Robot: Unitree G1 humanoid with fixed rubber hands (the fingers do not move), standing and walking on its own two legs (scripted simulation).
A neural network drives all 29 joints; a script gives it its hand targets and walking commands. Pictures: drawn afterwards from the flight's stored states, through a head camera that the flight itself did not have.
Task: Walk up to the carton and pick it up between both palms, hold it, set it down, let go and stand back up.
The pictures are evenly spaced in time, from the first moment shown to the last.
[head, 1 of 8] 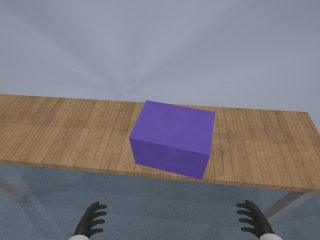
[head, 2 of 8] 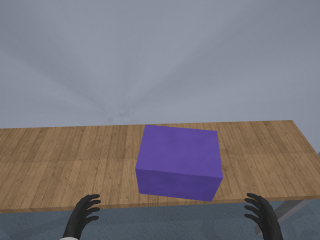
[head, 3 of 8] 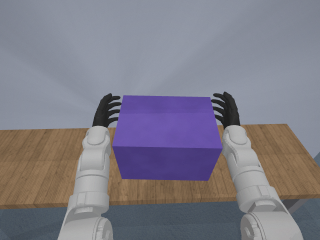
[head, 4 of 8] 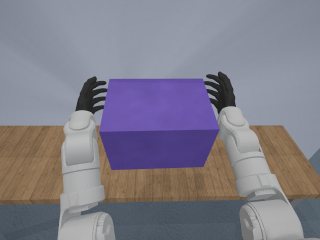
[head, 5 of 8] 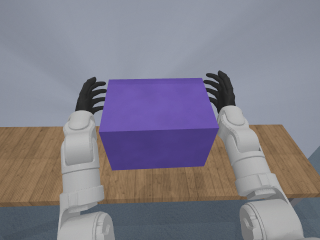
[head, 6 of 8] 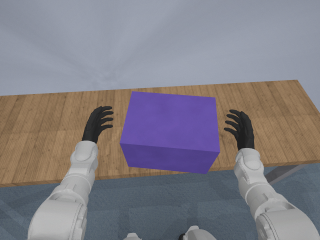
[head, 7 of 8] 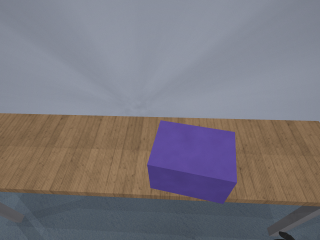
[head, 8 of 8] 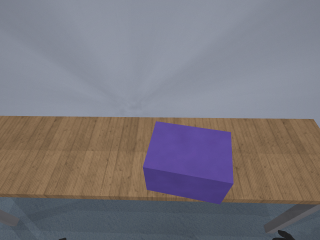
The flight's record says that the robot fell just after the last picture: no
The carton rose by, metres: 0.22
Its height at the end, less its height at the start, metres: +0.00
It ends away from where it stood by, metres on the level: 0.01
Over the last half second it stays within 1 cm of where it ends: yes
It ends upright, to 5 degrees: yes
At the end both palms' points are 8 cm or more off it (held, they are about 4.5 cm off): yes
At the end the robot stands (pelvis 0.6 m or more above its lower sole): yes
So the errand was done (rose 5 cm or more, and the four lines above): yes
